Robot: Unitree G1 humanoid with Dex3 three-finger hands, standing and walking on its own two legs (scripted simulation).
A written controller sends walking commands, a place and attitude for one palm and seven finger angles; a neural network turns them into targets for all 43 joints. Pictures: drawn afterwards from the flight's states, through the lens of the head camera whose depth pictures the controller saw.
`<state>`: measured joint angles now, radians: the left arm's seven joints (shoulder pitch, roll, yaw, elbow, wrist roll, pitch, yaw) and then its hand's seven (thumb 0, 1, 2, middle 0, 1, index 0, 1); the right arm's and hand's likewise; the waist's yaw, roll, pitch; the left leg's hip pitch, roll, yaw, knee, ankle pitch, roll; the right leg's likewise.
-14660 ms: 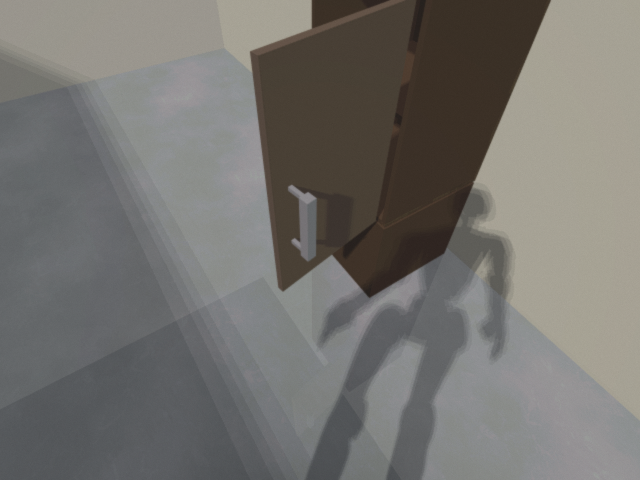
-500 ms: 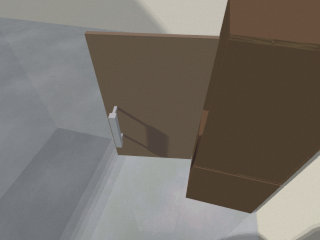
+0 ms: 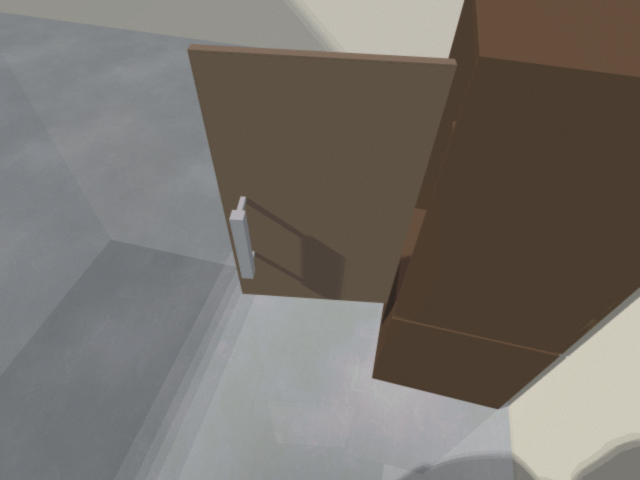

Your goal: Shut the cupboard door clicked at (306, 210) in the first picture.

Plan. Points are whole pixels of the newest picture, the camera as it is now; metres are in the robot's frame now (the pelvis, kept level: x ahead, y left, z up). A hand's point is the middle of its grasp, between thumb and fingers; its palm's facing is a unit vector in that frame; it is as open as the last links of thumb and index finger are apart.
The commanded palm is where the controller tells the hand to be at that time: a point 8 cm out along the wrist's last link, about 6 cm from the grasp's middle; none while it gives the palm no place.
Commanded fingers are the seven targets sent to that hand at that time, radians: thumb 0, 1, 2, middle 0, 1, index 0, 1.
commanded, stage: shuffle to correct the standing spot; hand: left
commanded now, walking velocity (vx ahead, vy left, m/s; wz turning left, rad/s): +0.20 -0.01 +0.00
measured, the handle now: (245, 238) +0.55 +0.18 -0.10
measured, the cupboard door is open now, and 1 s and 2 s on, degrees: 100 100 100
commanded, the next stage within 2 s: come to a stop and stand still in 0.32 s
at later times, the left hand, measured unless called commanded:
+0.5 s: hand (230, 420) +0.23 +0.15 -0.15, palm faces -0.10 -0.98 -0.20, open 7.3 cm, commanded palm none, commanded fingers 0.00 0.90 0.90 -0.20 -0.30 -0.20 -0.30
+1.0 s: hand out of the picture +0.13 +0.20 -0.17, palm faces +0.02 -0.95 -0.30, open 7.3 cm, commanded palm none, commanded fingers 0.00 0.90 0.90 -0.20 -0.30 -0.20 -0.30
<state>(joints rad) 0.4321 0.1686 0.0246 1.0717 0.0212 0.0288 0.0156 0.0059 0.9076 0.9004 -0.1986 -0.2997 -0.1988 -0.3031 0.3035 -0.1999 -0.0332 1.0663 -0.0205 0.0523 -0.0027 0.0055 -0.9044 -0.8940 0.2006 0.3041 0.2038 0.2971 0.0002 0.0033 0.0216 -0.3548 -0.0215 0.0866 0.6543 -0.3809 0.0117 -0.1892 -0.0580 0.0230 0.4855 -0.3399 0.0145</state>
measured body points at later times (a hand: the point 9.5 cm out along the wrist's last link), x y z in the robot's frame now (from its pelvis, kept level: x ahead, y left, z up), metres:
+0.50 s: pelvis +0.09 -0.01 +0.00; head +0.12 -0.02 +0.45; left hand +0.24 +0.20 -0.14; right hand +0.00 -0.20 -0.16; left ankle +0.03 +0.08 -0.74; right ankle +0.13 -0.13 -0.74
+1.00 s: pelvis +0.09 -0.01 -0.01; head +0.13 -0.02 +0.44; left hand +0.13 +0.25 -0.15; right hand +0.17 -0.24 -0.17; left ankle +0.14 +0.10 -0.74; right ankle +0.05 -0.11 -0.74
